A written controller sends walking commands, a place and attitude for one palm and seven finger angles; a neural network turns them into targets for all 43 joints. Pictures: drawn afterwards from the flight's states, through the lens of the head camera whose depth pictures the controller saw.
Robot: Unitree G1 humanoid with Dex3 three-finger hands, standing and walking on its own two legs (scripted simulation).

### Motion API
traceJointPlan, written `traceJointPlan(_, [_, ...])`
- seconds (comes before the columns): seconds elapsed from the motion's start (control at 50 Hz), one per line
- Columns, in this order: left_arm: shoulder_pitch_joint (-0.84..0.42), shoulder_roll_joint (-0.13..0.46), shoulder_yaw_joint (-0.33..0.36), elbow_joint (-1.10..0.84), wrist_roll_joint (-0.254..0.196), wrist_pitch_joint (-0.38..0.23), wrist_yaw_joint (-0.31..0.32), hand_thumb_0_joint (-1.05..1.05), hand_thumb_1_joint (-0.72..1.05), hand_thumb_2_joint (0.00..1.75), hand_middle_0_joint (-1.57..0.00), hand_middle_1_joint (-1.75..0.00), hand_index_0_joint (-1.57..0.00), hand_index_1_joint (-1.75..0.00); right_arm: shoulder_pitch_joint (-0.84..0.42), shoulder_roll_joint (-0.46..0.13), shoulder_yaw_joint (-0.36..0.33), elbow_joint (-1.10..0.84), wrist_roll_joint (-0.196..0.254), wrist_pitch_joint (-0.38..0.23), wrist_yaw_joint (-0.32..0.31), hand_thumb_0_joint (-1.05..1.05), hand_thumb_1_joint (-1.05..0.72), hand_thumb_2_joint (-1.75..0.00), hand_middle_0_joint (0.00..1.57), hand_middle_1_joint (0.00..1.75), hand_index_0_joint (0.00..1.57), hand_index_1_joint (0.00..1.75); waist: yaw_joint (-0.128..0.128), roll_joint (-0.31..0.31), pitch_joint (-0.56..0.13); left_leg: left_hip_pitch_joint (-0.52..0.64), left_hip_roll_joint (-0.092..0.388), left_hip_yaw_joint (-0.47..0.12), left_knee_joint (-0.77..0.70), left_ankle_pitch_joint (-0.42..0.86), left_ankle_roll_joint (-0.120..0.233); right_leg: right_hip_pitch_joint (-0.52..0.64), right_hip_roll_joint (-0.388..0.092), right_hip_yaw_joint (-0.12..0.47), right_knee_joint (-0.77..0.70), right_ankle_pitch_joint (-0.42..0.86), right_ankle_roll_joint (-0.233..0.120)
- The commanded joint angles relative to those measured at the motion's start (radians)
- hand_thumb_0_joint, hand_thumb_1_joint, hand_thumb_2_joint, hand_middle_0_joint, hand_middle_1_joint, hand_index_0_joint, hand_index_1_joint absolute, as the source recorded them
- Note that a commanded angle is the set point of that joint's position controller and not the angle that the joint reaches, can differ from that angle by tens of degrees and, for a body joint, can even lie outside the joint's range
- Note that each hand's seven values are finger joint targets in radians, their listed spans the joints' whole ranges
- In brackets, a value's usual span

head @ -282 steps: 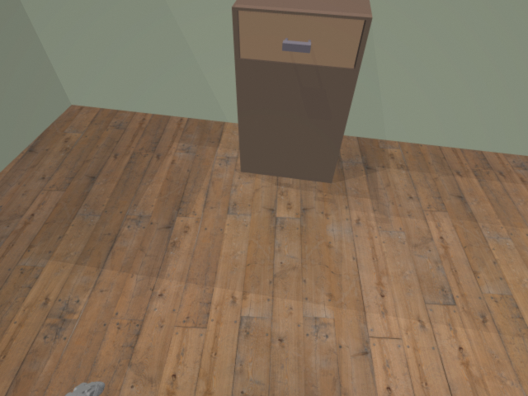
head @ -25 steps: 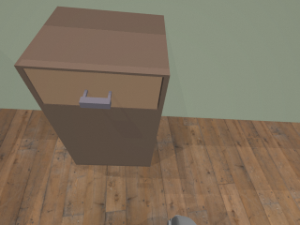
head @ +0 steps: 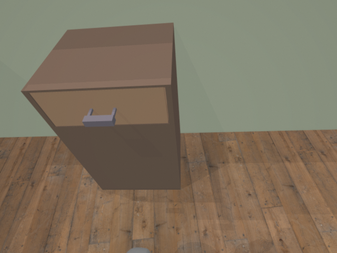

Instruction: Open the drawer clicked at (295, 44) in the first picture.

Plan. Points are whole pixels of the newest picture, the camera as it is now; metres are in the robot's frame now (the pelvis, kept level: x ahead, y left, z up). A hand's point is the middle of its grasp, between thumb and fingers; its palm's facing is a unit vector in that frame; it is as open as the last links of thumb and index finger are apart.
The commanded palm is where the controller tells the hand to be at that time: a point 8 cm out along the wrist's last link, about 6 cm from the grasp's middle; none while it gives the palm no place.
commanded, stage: come to a stop and stand still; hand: left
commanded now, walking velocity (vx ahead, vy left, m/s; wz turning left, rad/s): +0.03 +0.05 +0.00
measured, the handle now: (101, 115) +0.54 +0.30 -0.04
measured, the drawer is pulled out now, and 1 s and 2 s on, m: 0.00 0.00 0.00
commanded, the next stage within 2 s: look again from close up in 0.64 s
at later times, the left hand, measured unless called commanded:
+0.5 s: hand out of the picture -0.01 +0.24 -0.18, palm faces +0.04 -0.98 -0.20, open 7.4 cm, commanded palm none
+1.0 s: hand out of the picture +0.02 +0.26 -0.19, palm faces +0.00 -0.98 -0.20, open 7.3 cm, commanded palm none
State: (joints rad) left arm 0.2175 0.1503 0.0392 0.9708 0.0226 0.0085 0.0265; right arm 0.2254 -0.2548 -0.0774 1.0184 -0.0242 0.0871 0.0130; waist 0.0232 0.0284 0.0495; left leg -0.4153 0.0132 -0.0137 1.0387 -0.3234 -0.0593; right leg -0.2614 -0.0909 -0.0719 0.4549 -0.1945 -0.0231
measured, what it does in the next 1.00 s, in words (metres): steps on the spot: left foot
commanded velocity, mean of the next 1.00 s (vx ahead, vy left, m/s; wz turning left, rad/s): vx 0.00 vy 0.00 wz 0.00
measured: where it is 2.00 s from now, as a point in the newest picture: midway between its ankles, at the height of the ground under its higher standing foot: outside the picture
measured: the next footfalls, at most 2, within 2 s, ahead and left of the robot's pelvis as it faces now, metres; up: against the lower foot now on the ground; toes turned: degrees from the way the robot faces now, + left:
left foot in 0.24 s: +0.00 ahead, +0.18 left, +0.00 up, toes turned +2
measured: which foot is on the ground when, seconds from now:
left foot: up 0.00-0.22, down 0.24-1.00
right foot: down 0.00-1.00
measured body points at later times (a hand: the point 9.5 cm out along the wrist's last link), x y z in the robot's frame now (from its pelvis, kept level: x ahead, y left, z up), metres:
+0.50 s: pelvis +0.00 +0.07 -0.01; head +0.02 +0.06 +0.44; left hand -0.01 +0.29 -0.17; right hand +0.04 -0.16 -0.17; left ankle -0.04 +0.18 -0.75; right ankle -0.01 -0.06 -0.75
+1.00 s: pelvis -0.01 +0.08 -0.01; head +0.00 +0.08 +0.44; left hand +0.02 +0.31 -0.17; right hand -0.01 -0.14 -0.17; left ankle -0.04 +0.18 -0.75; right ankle -0.01 -0.06 -0.75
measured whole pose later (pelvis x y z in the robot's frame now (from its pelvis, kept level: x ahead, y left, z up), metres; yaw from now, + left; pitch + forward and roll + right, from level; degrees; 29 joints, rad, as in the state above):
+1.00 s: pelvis -0.01 +0.08 -0.01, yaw -1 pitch -2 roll +0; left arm 0.25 0.16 -0.01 1.09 0.01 -0.01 0.04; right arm 0.31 -0.15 0.02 1.06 -0.01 -0.01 -0.03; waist -0.01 0.01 0.03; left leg -0.17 0.00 0.05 0.54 -0.34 0.03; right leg -0.21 -0.05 -0.03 0.53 -0.28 0.03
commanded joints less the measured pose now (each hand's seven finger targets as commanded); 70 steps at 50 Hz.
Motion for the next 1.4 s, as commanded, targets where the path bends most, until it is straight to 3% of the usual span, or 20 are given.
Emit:
traceJointPlan(0.0, [0.067, 0.238, 0.055, -0.028, 0.010, -0.010, 0.012, 0.00, 0.90, 0.90, -0.20, -0.30, -0.20, -0.30, -0.019, -0.036, 0.001, -0.069, 0.002, -0.027, 0.001, 0.00, -0.90, -0.90, 0.20, 0.30, 0.20, 0.30, 0.026, -0.213, -0.049, -0.052, 0.022, 0.001, -0.122, -0.037, 0.004, 0.113, -0.233, 0.255, -0.222, -0.051, -0.105])
traceJointPlan(0.08, [0.070, 0.254, 0.057, -0.013, 0.017, -0.002, 0.003, 0.00, 0.90, 0.90, -0.20, -0.30, -0.20, -0.30, -0.025, -0.025, 0.014, -0.076, 0.012, -0.045, -0.003, 0.00, -0.90, -0.90, 0.20, 0.30, 0.20, 0.30, 0.034, -0.248, -0.044, 0.065, 0.004, 0.046, -0.323, -0.088, 0.028, 0.062, -0.214, 0.250, -0.228, -0.064, -0.117])
traceJointPlan(0.14, [0.035, 0.244, 0.055, 0.003, 0.009, 0.007, 0.003, 0.00, 0.90, 0.90, -0.20, -0.30, -0.20, -0.30, 0.069, -0.013, 0.025, -0.045, 0.015, -0.061, -0.013, 0.00, -0.90, -0.90, 0.20, 0.30, 0.20, 0.30, -0.014, -0.233, -0.073, 0.237, -0.012, 0.078, -0.563, 0.028, 0.042, 0.001, -0.162, 0.201, -0.169, -0.074, -0.075])
traceJointPlan(0.16, [0.022, 0.219, 0.048, 0.007, 0.002, 0.011, 0.003, 0.00, 0.90, 0.90, -0.20, -0.30, -0.20, -0.30, 0.114, -0.019, 0.030, -0.024, 0.015, -0.072, -0.017, 0.00, -0.90, -0.90, 0.20, 0.30, 0.20, 0.30, -0.036, -0.182, -0.083, 0.324, 0.003, 0.074, -0.666, 0.090, 0.047, -0.052, -0.126, 0.170, -0.118, -0.106, -0.047])
traceJointPlan(0.2, [0.053, 0.120, 0.023, 0.002, -0.011, 0.018, -0.004, 0.00, 0.90, 0.90, -0.20, -0.30, -0.20, -0.30, 0.097, -0.126, 0.018, -0.040, 0.002, -0.082, -0.024, 0.00, -0.90, -0.90, 0.20, 0.30, 0.20, 0.30, -0.026, 0.171, -0.041, 0.275, 0.242, -0.209, -0.820, -0.017, 0.122, -0.169, 0.015, 0.023, 0.097, -0.203, 0.025])
traceJointPlan(0.24, [0.041, 0.101, 0.013, 0.022, 0.000, 0.023, -0.005, 0.00, 0.90, 0.90, -0.20, -0.30, -0.20, -0.30, -0.008, -0.127, 0.024, -0.057, 0.001, -0.080, -0.031, 0.00, -0.90, -0.90, 0.20, 0.30, 0.20, 0.30, -0.003, 0.257, 0.029, 0.042, 0.273, -0.254, -0.928, -0.178, 0.181, -0.099, 0.033, 0.030, 0.264, -0.246, 0.036])
traceJointPlan(0.38, [0.113, 0.090, -0.015, 0.108, -0.010, -0.013, -0.005, 0.00, 0.90, 0.90, -0.20, -0.30, -0.20, -0.30, 0.032, -0.046, 0.046, 0.020, 0.014, -0.100, -0.054, 0.00, -0.90, -0.90, 0.20, 0.30, 0.20, 0.30, 0.008, 0.054, -0.052, 0.315, 0.156, -0.052, -0.658, 0.536, 0.152, 0.021, 0.029, 0.044, -0.031, 0.002, 0.044])
traceJointPlan(0.42, [0.131, 0.130, -0.014, 0.131, -0.011, -0.028, 0.003, 0.00, 0.90, 0.90, -0.20, -0.30, -0.20, -0.30, 0.061, -0.013, 0.050, 0.030, 0.025, -0.110, -0.052, 0.00, -0.90, -0.90, 0.20, 0.30, 0.20, 0.30, -0.015, -0.030, -0.089, 0.267, 0.097, -0.014, -0.620, 0.430, 0.093, 0.145, -0.051, 0.133, -0.063, 0.318, 0.005])
traceJointPlan(0.48, [0.098, 0.118, -0.018, 0.141, -0.014, -0.029, 0.010, 0.00, 0.90, 0.90, -0.20, -0.30, -0.20, -0.30, 0.070, -0.007, 0.052, 0.057, 0.020, -0.101, -0.051, 0.00, -0.90, -0.90, 0.20, 0.30, 0.20, 0.30, -0.026, -0.151, -0.068, 0.285, 0.091, -0.007, -0.645, 0.363, 0.073, 0.124, -0.047, 0.120, -0.034, 0.362, -0.008])
traceJointPlan(0.7, [0.085, 0.091, -0.025, 0.153, -0.018, -0.012, 0.011, 0.00, 0.90, 0.90, -0.20, -0.30, -0.20, -0.30, 0.109, 0.017, 0.072, 0.111, 0.016, -0.110, -0.057, 0.00, -0.90, -0.90, 0.20, 0.30, 0.20, 0.30, -0.011, 0.002, 0.003, 0.261, 0.096, -0.016, -0.718, 0.318, 0.081, 0.125, -0.017, 0.094, -0.088, 0.159, 0.008])
traceJointPlan(0.74, [0.136, 0.162, -0.031, 0.158, -0.009, -0.060, 0.040, 0.00, 0.90, 0.90, -0.20, -0.30, -0.20, -0.30, 0.043, -0.006, 0.077, 0.010, 0.023, -0.114, -0.033, 0.00, -0.90, -0.90, 0.20, 0.30, 0.20, 0.30, -0.028, -0.056, 0.013, 0.181, 0.080, 0.033, -0.553, 0.299, 0.057, 0.122, -0.083, 0.113, -0.012, 0.577, -0.011])
traceJointPlan(0.78, [0.101, 0.123, -0.037, 0.115, -0.016, -0.059, 0.029, 0.00, 0.90, 0.90, -0.20, -0.30, -0.20, -0.30, 0.150, 0.018, 0.075, 0.016, 0.010, -0.119, -0.038, 0.00, -0.90, -0.90, 0.20, 0.30, 0.20, 0.30, -0.048, -0.026, -0.175, 0.222, 0.067, 0.005, -0.565, 0.272, 0.086, 0.205, -0.059, 0.105, 0.063, 0.478, -0.021])
traceJointPlan(0.84, [0.095, 0.111, -0.038, 0.101, -0.015, -0.037, 0.022, 0.00, 0.90, 0.90, -0.20, -0.30, -0.20, -0.30, 0.150, 0.001, 0.078, 0.012, 0.008, -0.117, -0.046, 0.00, -0.90, -0.90, 0.20, 0.30, 0.20, 0.30, -0.033, 0.027, -0.102, 0.216, 0.100, -0.016, -0.564, 0.418, 0.092, 0.139, -0.019, 0.077, 0.054, 0.232, -0.019])
traceJointPlan(1.18, [0.144, 0.079, -0.036, 0.086, -0.009, -0.019, 0.008, 0.00, 0.90, 0.90, -0.20, -0.30, -0.20, -0.30, 0.135, -0.004, 0.079, 0.024, 0.011, -0.113, -0.041, 0.00, -0.90, -0.90, 0.20, 0.30, 0.20, 0.30, -0.020, -0.001, 0.062, 0.109, 0.085, -0.053, -0.724, 0.021, 0.107, 0.069, 0.001, 0.088, -0.026, -0.002, -0.001])
traceJointPlan(1.26, [0.160, 0.072, -0.036, 0.091, -0.008, -0.023, 0.008, 0.00, 0.90, 0.90, -0.20, -0.30, -0.20, -0.30, 0.145, 0.004, 0.079, 0.034, 0.013, -0.115, -0.041, 0.00, -0.90, -0.90, 0.20, 0.30, 0.20, 0.30, -0.022, -0.016, 0.040, 0.131, 0.081, -0.046, -0.715, 0.050, 0.107, 0.074, -0.004, 0.093, -0.036, 0.015, -0.001])
traceJointPlan(1.28, [0.201, 0.120, -0.035, 0.126, 0.002, -0.037, 0.051, 0.00, 0.90, 0.90, -0.20, -0.30, -0.20, -0.30, 0.044, -0.031, 0.072, -0.028, 0.022, -0.123, -0.036, 0.00, -0.90, -0.90, 0.20, 0.30, 0.20, 0.30, 0.013, -0.092, 0.085, 0.093, 0.100, 0.000, -0.539, 0.253, 0.073, 0.027, -0.048, 0.123, -0.017, 0.302, 0.008])
traceJointPlan(1.3, [-0.589, 0.391, -0.065, -1.454, 0.122, -0.206, 0.063, 0.00, 0.88, 0.89, -0.20, -0.32, -0.20, -0.32, 0.048, -0.163, 0.074, -0.375, 0.077, -0.273, -0.082, 0.00, -0.90, -0.90, 0.20, 0.30, 0.20, 0.30, -0.093, 0.236, -0.443, 0.396, 0.011, -0.005, -0.658, 0.348, 0.091, 0.114, 0.078, 0.115, 0.089, 0.162, -0.017])
traceJointPlan(1.32, [-0.132, 0.349, -0.022, -1.158, 0.152, -0.108, 0.150, 0.00, 0.85, 0.88, -0.20, -0.33, -0.20, -0.33, -0.043, -0.090, 0.072, -0.312, 0.073, -0.376, -0.127, 0.00, -0.90, -0.90, 0.20, 0.30, 0.20, 0.30, 0.002, 0.306, -0.407, 0.409, 0.053, -0.002, -0.653, 0.408, 0.060, 0.007, 0.085, 0.039, 0.168, -0.045, -0.034])
traceJointPlan(1.36, [0.140, 0.052, -0.192, -1.027, 0.183, 0.066, 0.201, 0.00, 0.81, 0.86, -0.21, -0.36, -0.21, -0.36, -0.018, -0.040, 0.058, -0.286, 0.095, -0.427, -0.126, 0.00, -0.90, -0.90, 0.20, 0.30, 0.20, 0.30, -0.043, 0.128, -0.113, 0.157, 0.026, -0.005, -0.673, 0.121, 0.049, -0.109, 0.094, -0.007, 0.163, -0.132, -0.005])
traceJointPlan(1.38, [0.078, 0.104, -0.194, -1.107, 0.253, 0.052, 0.218, 0.00, 0.78, 0.85, -0.21, -0.37, -0.21, -0.37, -0.069, -0.081, 0.052, -0.347, 0.087, -0.444, -0.121, 0.00, -0.90, -0.90, 0.20, 0.30, 0.20, 0.30, -0.046, 0.102, -0.013, 0.089, 0.008, -0.028, -0.634, 0.017, 0.063, -0.150, 0.096, 0.020, 0.115, -0.118, -0.012])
